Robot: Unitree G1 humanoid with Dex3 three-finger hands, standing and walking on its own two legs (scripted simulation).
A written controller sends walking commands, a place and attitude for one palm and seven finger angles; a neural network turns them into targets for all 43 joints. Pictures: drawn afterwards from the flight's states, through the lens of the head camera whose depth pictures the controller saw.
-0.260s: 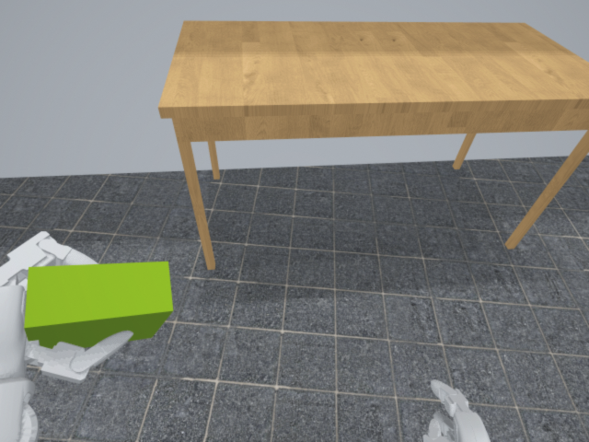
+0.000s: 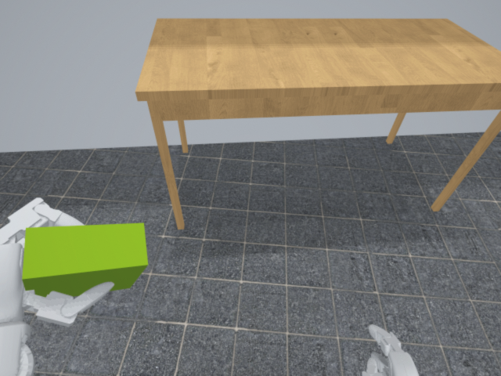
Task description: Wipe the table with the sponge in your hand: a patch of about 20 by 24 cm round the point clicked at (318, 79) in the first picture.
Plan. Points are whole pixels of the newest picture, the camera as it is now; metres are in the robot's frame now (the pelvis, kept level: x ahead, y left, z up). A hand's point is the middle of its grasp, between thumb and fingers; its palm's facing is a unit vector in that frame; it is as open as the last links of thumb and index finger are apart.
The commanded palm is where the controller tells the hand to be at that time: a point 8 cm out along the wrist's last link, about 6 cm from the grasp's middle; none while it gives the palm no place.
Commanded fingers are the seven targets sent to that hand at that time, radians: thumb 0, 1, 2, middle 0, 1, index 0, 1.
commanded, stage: look at it before walking up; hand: left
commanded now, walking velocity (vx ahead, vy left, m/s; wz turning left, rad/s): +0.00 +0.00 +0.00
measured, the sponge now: (103, 261) +0.22 +0.21 +0.13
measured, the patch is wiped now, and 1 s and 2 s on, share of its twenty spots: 0.00 0.00 0.00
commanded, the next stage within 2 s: walk to a spot facing it in 0.14 s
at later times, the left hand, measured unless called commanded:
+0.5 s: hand (81, 245) +0.23 +0.23 +0.15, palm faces +0.41 -0.83 -0.38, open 9.7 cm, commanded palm +0.19 +0.27 +0.18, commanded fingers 0.00 0.10 1.30 -1.20 -1.60 -1.20 -1.60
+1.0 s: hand (164, 158) +0.39 +0.17 +0.16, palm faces +0.26 -0.87 -0.42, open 9.7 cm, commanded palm +0.34 +0.21 +0.18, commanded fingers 0.00 0.10 1.30 -1.20 -1.60 -1.20 -1.60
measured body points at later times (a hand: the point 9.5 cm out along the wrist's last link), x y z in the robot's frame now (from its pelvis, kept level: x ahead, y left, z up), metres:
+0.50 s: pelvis +0.02 -0.01 -0.01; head +0.00 +0.00 +0.44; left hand +0.21 +0.28 +0.17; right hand +0.17 -0.24 -0.09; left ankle +0.05 +0.12 -0.74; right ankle +0.04 -0.12 -0.73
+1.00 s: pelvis +0.13 -0.03 +0.00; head +0.15 -0.03 +0.45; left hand +0.37 +0.22 +0.18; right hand +0.25 -0.27 -0.09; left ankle +0.12 +0.10 -0.74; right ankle +0.12 -0.14 -0.67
